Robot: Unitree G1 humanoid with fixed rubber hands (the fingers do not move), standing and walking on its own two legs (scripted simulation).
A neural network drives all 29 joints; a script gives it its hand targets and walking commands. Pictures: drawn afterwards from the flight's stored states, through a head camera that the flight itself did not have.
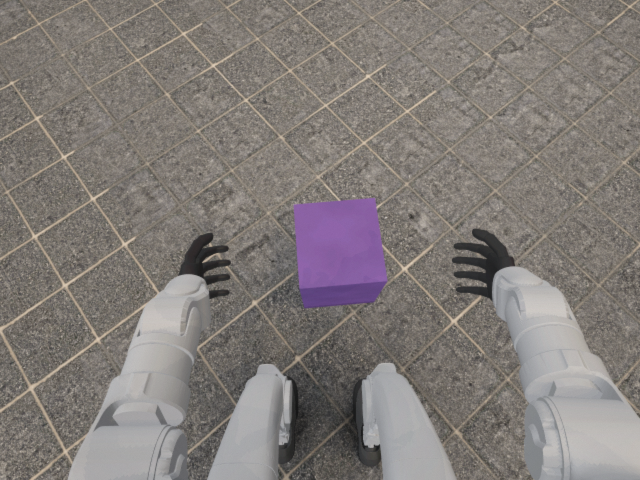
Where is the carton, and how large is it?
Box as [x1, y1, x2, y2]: [294, 198, 386, 307]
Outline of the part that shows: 374,198 294,204 299,288 304,307 371,302 375,299 386,282 386,274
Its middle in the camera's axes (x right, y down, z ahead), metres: +0.04 +0.04 +1.02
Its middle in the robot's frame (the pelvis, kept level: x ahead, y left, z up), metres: +0.54 -0.04 -0.56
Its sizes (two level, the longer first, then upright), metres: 0.210 0.200 0.250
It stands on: the floor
